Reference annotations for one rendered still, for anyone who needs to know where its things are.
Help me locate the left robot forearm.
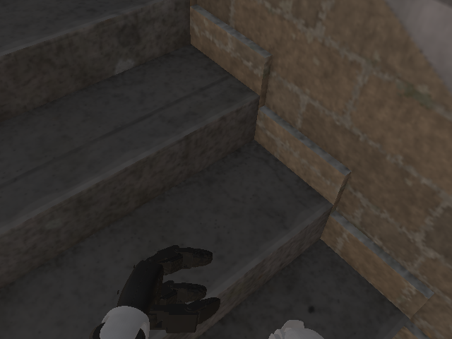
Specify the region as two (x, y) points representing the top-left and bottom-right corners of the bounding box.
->
(89, 306), (150, 339)

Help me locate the robot left hand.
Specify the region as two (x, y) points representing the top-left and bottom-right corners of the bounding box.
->
(117, 245), (220, 333)

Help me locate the robot right shin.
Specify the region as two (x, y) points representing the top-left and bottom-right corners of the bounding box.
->
(281, 320), (304, 332)

